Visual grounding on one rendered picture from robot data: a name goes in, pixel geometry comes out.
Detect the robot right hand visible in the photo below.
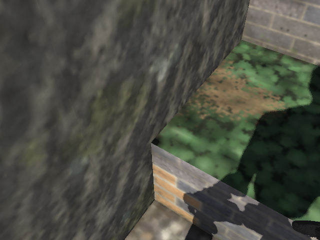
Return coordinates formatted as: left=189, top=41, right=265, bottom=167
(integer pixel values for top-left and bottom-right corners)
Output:
left=292, top=220, right=320, bottom=240

